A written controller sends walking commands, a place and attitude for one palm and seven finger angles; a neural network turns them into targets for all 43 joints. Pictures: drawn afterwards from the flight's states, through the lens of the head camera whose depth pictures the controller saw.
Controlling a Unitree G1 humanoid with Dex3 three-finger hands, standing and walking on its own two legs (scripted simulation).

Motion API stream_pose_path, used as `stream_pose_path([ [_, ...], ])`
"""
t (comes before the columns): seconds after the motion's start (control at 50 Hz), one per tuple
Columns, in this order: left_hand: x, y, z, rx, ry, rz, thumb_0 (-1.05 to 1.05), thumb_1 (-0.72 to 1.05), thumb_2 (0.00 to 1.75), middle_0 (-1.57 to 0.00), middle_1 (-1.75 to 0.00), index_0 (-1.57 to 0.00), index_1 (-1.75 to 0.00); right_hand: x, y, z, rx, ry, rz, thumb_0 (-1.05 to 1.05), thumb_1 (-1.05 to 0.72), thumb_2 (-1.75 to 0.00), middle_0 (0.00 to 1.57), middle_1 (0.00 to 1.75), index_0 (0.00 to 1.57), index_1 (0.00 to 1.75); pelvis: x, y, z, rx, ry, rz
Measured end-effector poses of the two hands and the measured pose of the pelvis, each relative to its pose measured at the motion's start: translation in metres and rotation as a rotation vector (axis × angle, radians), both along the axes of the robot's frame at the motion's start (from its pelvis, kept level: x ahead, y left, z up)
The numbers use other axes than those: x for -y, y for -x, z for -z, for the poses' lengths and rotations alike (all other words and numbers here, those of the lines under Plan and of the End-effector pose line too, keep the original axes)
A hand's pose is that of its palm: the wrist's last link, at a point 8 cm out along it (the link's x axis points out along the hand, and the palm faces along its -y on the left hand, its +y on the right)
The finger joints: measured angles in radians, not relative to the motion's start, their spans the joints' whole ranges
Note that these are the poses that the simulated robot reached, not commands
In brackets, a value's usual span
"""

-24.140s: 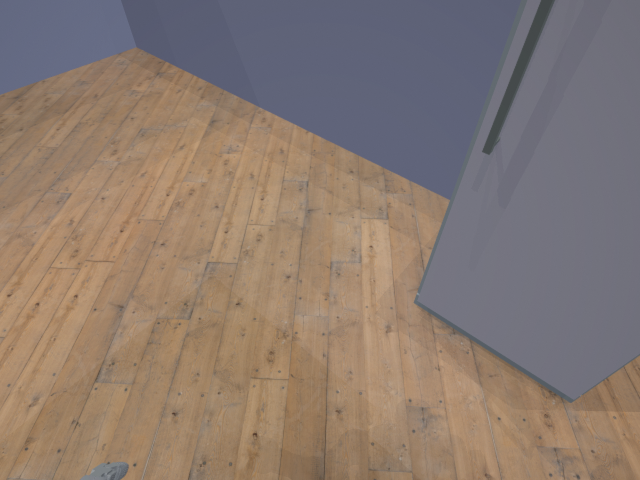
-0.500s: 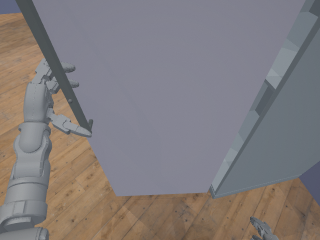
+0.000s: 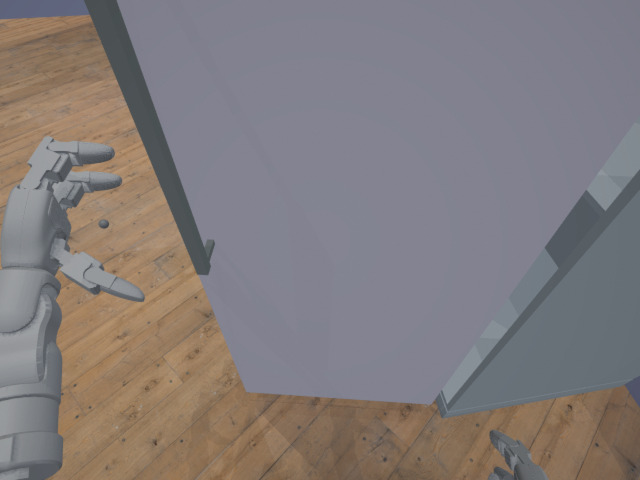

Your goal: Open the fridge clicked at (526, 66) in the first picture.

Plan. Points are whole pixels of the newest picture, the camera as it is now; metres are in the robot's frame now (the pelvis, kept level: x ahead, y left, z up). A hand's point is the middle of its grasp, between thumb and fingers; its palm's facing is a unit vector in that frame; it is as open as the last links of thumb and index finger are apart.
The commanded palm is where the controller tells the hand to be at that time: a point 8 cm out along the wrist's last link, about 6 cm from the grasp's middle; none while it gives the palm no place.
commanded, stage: slip the hand off the handle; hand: left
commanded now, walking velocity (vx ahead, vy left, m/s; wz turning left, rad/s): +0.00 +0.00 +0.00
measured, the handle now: (162, 134) +0.40 +0.21 +0.23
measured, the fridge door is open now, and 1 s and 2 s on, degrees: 77 77 77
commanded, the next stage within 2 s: draw the hand back to the body in 0.86 s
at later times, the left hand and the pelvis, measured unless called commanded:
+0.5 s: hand (73, 264) +0.28 +0.28 +0.16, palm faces +0.21 -0.94 -0.27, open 14.7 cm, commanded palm +0.24 +0.32 +0.17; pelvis -0.01 +0.01 +0.00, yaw +0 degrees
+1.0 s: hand (40, 335) +0.20 +0.27 +0.17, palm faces +0.24 -0.92 -0.30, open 14.7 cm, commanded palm +0.17 +0.31 +0.18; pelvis -0.03 -0.01 +0.00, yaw +1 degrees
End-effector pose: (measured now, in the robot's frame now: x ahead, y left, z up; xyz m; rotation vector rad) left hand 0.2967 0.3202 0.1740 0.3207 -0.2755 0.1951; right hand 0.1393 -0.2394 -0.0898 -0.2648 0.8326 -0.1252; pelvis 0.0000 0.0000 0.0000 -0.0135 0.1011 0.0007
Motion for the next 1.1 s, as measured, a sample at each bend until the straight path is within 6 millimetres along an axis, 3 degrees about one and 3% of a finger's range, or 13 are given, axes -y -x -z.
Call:
stream_pose_path([
  [0.28,-0.025,0.008,0.001,0.001,0.023,0.017,-0.01,-0.56,0.2,-0.26,-1.15,-0.25,-1.15,0.0,0.018,0.0,-0.008,0.023,0.026,0.01,-0.9,-0.9,0.2,0.3,0.2,0.3,-0.008,0.008,0.003,-0.009,0.008,0.005],
  [0.44,-0.012,0.038,0.006,0.018,0.01,0.045,-0.01,-0.56,0.2,-0.26,-1.15,-0.25,-1.15,-0.008,0.014,-0.003,0.03,0.009,0.001,0.01,-0.9,-0.9,0.2,0.3,0.2,0.3,-0.011,0.013,0.004,0.008,0.008,0.005],
  [0.72,-0.002,0.096,-0.001,0.022,-0.008,0.013,-0.01,-0.56,0.2,-0.26,-1.15,-0.26,-1.16,-0.027,-0.016,-0.018,0.173,-0.025,-0.084,0.01,-0.9,-0.9,0.2,0.3,0.2,0.3,-0.006,0.021,0.003,0.051,0.006,-0.011],
  [0.9,0.01,0.124,-0.001,0.017,-0.02,0.01,-0.01,-0.56,0.2,-0.26,-1.15,-0.26,-1.16,-0.024,-0.022,-0.023,0.216,-0.025,-0.117,0.01,-0.9,-0.9,0.2,0.3,0.2,0.3,0.002,0.024,0.003,0.067,0.003,-0.019],
  [1.0,0.007,0.131,-0.002,0.02,-0.024,-0.007,-0.01,-0.56,0.2,-0.26,-1.15,-0.26,-1.16,-0.018,-0.019,-0.021,0.207,-0.013,-0.117,0.01,-0.9,-0.9,0.2,0.3,0.2,0.3,0.006,0.026,0.004,0.071,0.003,-0.026],
  [1.1,-0.007,0.123,0.006,-0.07,0.259,0.004,-0.01,-0.56,0.2,-0.26,-1.15,-0.26,-1.16,-0.013,-0.017,-0.023,0.227,-0.02,-0.069,0.02,-0.9,-0.9,0.2,0.3,0.2,0.3,0.007,0.023,-0.002,0.102,0.007,-0.035],
])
